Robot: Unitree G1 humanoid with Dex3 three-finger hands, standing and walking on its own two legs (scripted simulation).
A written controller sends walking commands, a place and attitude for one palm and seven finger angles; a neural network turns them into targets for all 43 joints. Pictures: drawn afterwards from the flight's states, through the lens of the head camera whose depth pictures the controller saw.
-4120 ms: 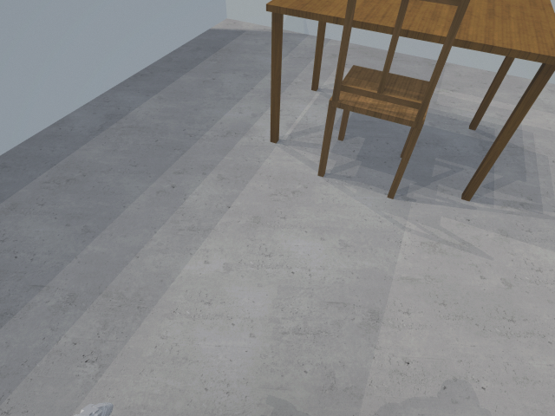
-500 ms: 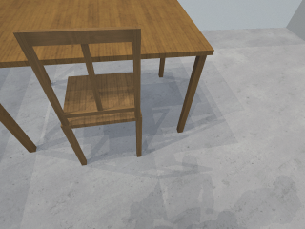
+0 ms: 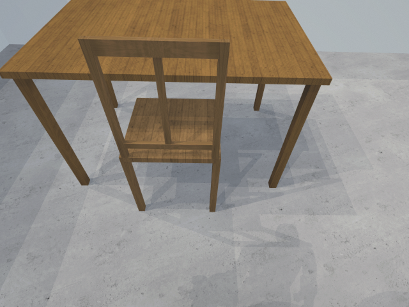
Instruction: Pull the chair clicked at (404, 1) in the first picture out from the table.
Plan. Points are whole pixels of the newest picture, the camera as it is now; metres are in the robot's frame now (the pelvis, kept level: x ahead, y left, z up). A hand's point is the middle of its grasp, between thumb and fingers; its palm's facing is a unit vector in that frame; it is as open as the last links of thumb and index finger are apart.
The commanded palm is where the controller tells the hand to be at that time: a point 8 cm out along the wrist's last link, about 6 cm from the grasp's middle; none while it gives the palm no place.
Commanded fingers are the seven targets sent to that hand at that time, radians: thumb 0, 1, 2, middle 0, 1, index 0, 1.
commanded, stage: take the last steps up to it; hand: left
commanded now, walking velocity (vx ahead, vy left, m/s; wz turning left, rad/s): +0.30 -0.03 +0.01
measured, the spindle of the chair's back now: (163, 106) +0.71 +0.18 -0.05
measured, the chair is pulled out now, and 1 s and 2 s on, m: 0.00 0.00 0.00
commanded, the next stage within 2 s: come to a stop and stand still in 0.74 s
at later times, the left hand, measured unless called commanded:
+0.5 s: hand (139, 287) +0.19 +0.17 -0.18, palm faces -0.05 -0.98 -0.19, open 7.4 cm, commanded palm none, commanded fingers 0.00 0.90 0.90 -0.20 -0.30 -0.20 -0.30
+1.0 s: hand (154, 265) +0.25 +0.14 -0.19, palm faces +0.07 -0.99 -0.11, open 7.4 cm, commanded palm none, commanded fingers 0.00 0.90 0.90 -0.20 -0.30 -0.20 -0.30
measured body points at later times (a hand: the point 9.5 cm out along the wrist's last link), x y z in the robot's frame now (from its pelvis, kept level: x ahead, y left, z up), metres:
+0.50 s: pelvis +0.12 -0.01 -0.01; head +0.15 -0.02 +0.43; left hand +0.20 +0.22 -0.16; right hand +0.02 -0.22 -0.17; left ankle -0.02 +0.11 -0.74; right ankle +0.20 -0.12 -0.74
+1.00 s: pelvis +0.26 -0.01 +0.00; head +0.27 +0.02 +0.44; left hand +0.25 +0.20 -0.18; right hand +0.33 -0.23 -0.14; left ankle +0.30 +0.08 -0.74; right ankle +0.21 -0.12 -0.74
